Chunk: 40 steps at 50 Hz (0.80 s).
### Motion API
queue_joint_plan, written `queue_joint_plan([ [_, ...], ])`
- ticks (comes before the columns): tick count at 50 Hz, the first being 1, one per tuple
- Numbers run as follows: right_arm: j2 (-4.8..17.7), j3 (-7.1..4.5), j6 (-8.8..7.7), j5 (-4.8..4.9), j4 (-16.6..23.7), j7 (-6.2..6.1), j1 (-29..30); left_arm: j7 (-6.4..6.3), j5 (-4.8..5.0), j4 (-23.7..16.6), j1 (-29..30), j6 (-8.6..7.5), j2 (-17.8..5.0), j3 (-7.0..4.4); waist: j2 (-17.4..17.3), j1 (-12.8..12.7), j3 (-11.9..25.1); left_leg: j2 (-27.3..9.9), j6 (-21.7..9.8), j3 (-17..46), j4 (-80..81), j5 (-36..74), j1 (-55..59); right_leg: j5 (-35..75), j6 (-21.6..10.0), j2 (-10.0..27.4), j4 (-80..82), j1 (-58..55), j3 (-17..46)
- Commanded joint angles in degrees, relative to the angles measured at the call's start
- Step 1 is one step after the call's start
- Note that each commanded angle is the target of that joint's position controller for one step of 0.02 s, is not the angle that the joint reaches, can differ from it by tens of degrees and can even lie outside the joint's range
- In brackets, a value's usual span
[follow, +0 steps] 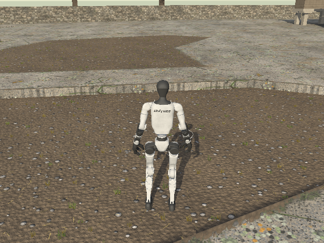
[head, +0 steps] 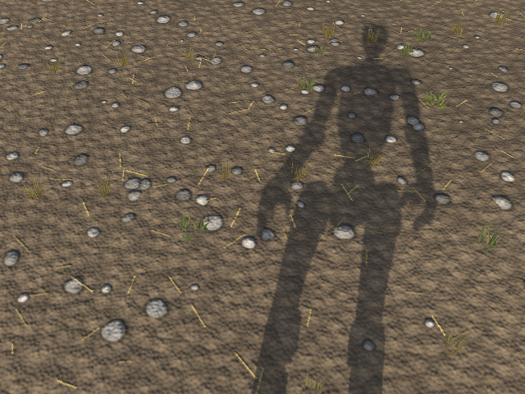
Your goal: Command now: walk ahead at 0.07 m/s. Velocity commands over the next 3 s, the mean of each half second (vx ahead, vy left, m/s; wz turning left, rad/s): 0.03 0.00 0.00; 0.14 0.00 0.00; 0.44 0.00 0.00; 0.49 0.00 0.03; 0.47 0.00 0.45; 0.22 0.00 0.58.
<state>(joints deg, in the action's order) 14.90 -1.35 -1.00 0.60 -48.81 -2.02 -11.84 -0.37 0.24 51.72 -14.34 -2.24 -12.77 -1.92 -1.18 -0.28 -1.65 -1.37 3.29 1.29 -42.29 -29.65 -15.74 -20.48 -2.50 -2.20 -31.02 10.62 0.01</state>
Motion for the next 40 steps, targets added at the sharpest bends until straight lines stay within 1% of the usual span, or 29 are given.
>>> queue_joint_plan([
  [1, 3.5, -0.68, 0.07, 0.56, 3.0, -0.23, 1.8, -0.98, 0.34, -2.0, 2.5, 0.32, -9.7, -1.64, 7.0, 0.8, 3.8, -1.4, 0.2, 0.2, 8.2, 6.5, -3.9, 57.5, -8.8, 15.0, 5.8, -10.3, 13.0],
  [2, 3.3, -0.66, 0.18, 0.48, 1.4, -0.05, -0.3, -1.25, 0.56, -1.7, 4.0, 0.99, -9.6, -1.50, 7.4, 2.1, 4.5, -0.2, -0.1, -1.4, 14.2, 15.1, 2.1, 57.8, -7.0, 12.7, 5.1, -8.0, 9.8],
  [3, 4.0, -0.84, 0.36, 0.09, 0.2, 0.16, -2.0, -1.29, 0.78, -0.9, 3.3, 1.36, -9.4, -1.48, 7.3, 2.7, 5.2, 0.3, -0.8, -1.6, 18.9, 25.9, 8.2, 54.1, -4.9, 10.8, 5.3, -5.8, 7.7],
  [4, 6.9, -1.55, 0.71, -0.28, 0.0, 0.05, -2.2, -1.07, 0.40, -0.1, 0.4, 1.17, -9.0, -1.53, 4.1, 1.4, 6.3, -1.5, -2.0, 0.9, 18.6, 38.5, 12.7, 43.8, -2.3, 8.2, 6.0, -4.5, 6.2],
  [5, 9.2, -1.96, 1.11, -0.16, 0.5, 0.05, -0.5, -0.94, -0.26, 0.9, -1.9, 0.99, -8.9, -1.64, -0.2, -0.6, 5.3, -2.7, -4.2, 1.4, 15.5, 45.0, 12.3, 29.6, -0.4, 4.8, 7.3, -3.9, 3.9],
  [6, 7.7, -1.68, 1.23, -0.07, 0.7, 0.20, 2.1, -0.86, -0.52, 1.7, -2.1, 1.02, -7.5, -1.26, -2.3, -0.9, 4.2, -3.3, -6.1, 1.5, 13.8, 44.9, 12.0, 23.0, 0.8, 3.6, 8.3, -3.2, 3.0],
  [7, 6.6, -1.57, 1.15, -0.04, 0.9, 0.33, 3.1, -0.85, -0.45, 2.0, -0.6, 1.05, -7.5, -1.24, -1.4, 0.0, 3.0, -2.9, -6.6, 1.6, 13.5, 44.0, 12.3, 23.2, 1.4, 3.1, 7.4, -2.3, 2.7],
  [9, 7.0, -1.91, 0.60, -0.47, -0.2, 0.49, 2.9, -1.19, 0.12, 2.3, 1.2, 1.41, -7.6, -1.37, -0.6, 0.5, 3.6, -2.6, -6.5, 1.9, 13.6, 45.5, 12.4, 28.1, 1.3, 3.3, 5.7, -2.5, 2.5],
  [11, 6.6, -1.87, 0.11, -0.37, -1.3, 0.72, 2.7, -1.36, -0.02, 3.0, 1.2, 2.15, -7.5, -1.31, -0.7, 0.4, 4.3, -2.7, -6.5, 1.9, 13.7, 46.7, 12.1, 28.8, 1.3, 3.6, 5.8, -3.5, 2.7],
  [14, 6.5, -1.85, 0.05, -0.34, -2.3, 0.90, 4.0, -1.63, -0.17, 4.0, 2.0, 2.91, -7.7, -1.31, -0.6, 0.1, 3.8, -2.5, -6.3, 1.7, 14.5, 44.0, 10.5, 26.1, 1.5, 3.7, 6.4, -4.7, 2.6],
  [18, 6.8, -1.90, 0.03, -0.40, -3.6, 0.89, 5.0, -1.85, -0.24, 5.3, 2.8, 3.27, -8.0, -1.26, 0.3, -0.1, 2.8, -2.1, -6.2, 1.7, 15.5, 40.2, 9.3, 23.2, 1.8, 3.8, 7.2, -5.0, 2.4],
  [25, 6.5, -1.81, 0.26, -0.48, -6.1, 0.60, 5.0, -2.03, -0.34, 7.4, 3.2, 3.10, -7.8, -0.89, 0.8, -0.1, 1.5, -1.5, -6.1, 1.6, 16.8, 34.6, 8.4, 18.2, 2.3, 3.8, 8.4, -3.7, 2.0],
  [35, 5.4, -1.60, 0.69, -0.54, -8.6, 0.27, 4.0, -2.22, -0.47, 9.9, 1.6, 2.49, -6.6, -0.06, 0.7, 0.1, -0.3, -0.8, -6.0, 1.6, 18.5, 27.1, 6.8, 12.0, 2.8, 3.6, 9.2, -0.9, 1.4],
  [36, 5.2, -1.59, 0.80, -0.46, -9.2, 0.20, 3.0, -2.25, -0.37, 10.6, 0.3, 2.48, -6.0, 0.08, 0.3, 0.0, 0.9, -0.2, -6.2, 1.2, 18.8, 19.8, 7.2, 5.9, 2.6, 2.8, 8.9, -1.0, 0.4],
  [37, 5.8, -1.90, 0.97, -0.06, -9.5, 0.08, 2.6, -2.31, 0.01, 10.7, 0.0, 2.48, -6.0, 0.02, -0.1, 0.2, 0.1, 0.3, -7.0, 1.3, 19.1, 7.6, 6.1, -2.3, 1.9, 1.7, 7.3, 0.6, -0.6],
  [38, 6.4, -2.16, 0.99, 0.18, -9.5, 0.03, 2.1, -2.37, 0.23, 10.3, 0.4, 2.35, -6.1, -0.02, -0.6, 0.6, -1.8, -0.3, -8.1, 2.9, 20.2, -4.4, 3.7, -9.6, 1.0, 1.2, 5.5, 3.4, -0.9],
  [39, 6.8, -2.31, 0.71, 0.27, -9.4, 0.04, 1.6, -2.39, 0.31, 9.5, 1.0, 1.95, -5.9, 0.05, -1.9, 0.9, -4.3, -2.1, -9.5, 6.0, 22.4, -12.5, 1.5, -14.2, 0.3, 1.1, 3.6, 6.6, -0.9],
  [40, 7.6, -2.53, 0.12, 0.47, -9.4, 0.20, 0.3, -2.27, 0.37, 8.8, 1.6, 1.22, -5.1, 0.26, -4.2, 1.3, -6.1, -5.3, -11.4, 11.0, 25.1, -17.3, 1.0, -14.5, -0.1, 1.1, 0.4, 9.9, -1.1],
])
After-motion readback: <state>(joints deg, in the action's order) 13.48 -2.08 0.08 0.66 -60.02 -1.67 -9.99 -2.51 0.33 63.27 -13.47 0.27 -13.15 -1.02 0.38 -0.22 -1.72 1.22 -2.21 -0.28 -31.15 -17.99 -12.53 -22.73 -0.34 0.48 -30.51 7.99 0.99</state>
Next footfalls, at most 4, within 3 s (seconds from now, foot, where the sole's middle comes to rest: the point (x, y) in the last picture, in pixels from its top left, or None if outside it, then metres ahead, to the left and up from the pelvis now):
1.40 left None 0.39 0.14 -0.77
1.96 right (315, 315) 0.70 -0.09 -0.77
2.50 left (215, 243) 0.95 0.20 -0.77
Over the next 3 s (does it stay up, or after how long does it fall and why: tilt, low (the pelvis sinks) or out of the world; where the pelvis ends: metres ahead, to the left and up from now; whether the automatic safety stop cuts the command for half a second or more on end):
stays up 0.96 0.11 0.01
